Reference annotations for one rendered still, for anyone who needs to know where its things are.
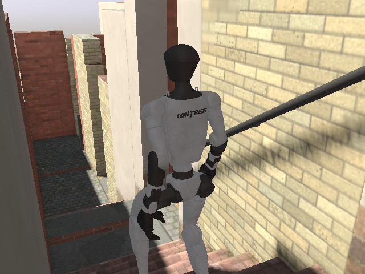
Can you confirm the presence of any robot right upper arm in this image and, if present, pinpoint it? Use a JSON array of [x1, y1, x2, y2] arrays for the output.
[[200, 91, 228, 147]]

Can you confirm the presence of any left robot forearm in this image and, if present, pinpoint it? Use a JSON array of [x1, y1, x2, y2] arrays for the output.
[[142, 151, 165, 214]]

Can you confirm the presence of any robot head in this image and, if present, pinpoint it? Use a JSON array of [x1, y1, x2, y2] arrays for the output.
[[164, 44, 202, 100]]

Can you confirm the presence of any right robot forearm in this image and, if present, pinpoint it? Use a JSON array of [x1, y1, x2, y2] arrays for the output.
[[205, 140, 228, 170]]

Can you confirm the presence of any robot left hand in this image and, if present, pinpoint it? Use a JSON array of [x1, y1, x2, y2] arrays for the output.
[[137, 209, 165, 241]]

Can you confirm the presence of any robot left upper arm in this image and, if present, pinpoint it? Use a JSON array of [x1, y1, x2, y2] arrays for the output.
[[141, 97, 171, 167]]

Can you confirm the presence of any robot left shin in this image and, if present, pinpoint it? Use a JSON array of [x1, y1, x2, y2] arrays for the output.
[[129, 216, 149, 274]]

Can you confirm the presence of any robot right hand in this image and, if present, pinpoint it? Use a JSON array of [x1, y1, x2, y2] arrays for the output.
[[198, 163, 216, 180]]

